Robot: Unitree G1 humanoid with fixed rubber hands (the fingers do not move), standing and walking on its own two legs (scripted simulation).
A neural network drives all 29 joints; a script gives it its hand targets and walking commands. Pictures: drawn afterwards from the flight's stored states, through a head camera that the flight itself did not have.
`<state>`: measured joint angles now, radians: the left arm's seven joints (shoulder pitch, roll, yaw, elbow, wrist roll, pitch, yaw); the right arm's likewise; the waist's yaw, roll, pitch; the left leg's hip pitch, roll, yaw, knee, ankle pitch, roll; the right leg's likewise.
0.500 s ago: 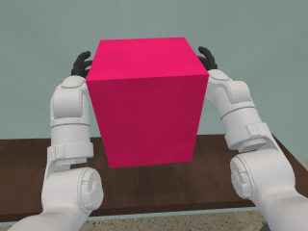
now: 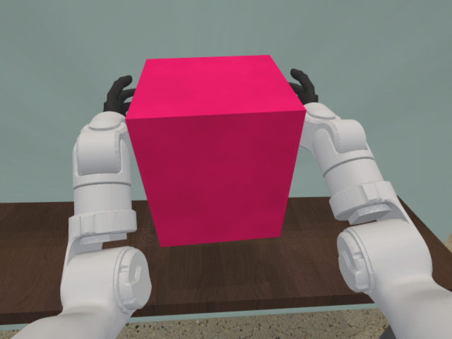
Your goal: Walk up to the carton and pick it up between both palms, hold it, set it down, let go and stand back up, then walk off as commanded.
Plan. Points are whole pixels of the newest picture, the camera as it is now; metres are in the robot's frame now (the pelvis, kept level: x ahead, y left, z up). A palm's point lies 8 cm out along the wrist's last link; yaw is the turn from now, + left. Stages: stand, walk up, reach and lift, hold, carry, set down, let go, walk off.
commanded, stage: hold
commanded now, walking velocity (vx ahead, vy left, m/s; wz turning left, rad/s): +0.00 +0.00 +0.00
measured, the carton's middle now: (215, 150) +0.37 +0.00 +0.24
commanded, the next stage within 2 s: none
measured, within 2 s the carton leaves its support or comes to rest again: neither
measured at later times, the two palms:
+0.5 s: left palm (114, 122) +0.37 +0.16 +0.29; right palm (302, 112) +0.37 -0.14 +0.31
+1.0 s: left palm (114, 121) +0.37 +0.16 +0.29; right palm (302, 114) +0.37 -0.14 +0.31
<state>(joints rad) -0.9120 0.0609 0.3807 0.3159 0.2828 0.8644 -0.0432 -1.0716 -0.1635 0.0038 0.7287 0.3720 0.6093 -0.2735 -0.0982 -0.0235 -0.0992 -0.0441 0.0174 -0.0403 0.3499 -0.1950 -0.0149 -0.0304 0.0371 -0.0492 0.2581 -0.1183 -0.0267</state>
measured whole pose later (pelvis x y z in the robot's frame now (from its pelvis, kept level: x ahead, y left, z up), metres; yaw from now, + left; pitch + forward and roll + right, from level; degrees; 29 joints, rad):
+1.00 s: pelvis +0.00 +0.00 +0.00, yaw +0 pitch -6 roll -1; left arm -0.92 0.06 0.39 0.32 0.29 0.87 -0.04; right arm -1.07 -0.16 0.01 0.73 0.37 0.61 -0.27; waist -0.09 -0.02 -0.10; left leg -0.04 0.02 -0.03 0.35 -0.19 -0.01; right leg -0.03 0.04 -0.04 0.26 -0.12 -0.02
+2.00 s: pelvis +0.00 +0.00 +0.00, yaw +0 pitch -6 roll -1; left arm -0.92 0.06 0.38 0.32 0.29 0.86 -0.04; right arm -1.07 -0.16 0.00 0.74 0.37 0.61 -0.27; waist -0.10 -0.02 -0.10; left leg -0.04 0.01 -0.04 0.35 -0.20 -0.01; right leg -0.03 0.04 -0.04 0.26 -0.12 -0.02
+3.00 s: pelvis +0.00 +0.00 +0.00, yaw +0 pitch -6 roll -1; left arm -0.92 0.07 0.38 0.34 0.28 0.86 -0.04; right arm -1.08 -0.16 0.01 0.75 0.37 0.62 -0.27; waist -0.09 -0.03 -0.11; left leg -0.05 0.02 -0.04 0.35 -0.20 -0.01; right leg -0.03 0.04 -0.05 0.26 -0.12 -0.03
